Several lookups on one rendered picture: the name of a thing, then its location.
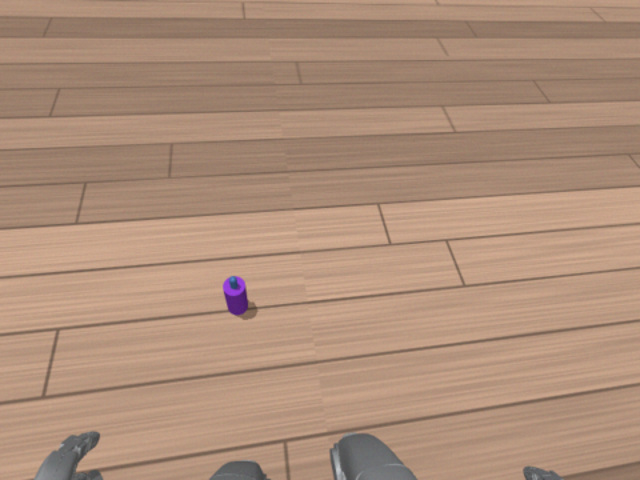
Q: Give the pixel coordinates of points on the bottle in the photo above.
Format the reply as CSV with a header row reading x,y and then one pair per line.
x,y
235,294

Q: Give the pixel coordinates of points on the left robot hand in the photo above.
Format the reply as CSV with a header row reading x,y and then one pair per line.
x,y
62,464

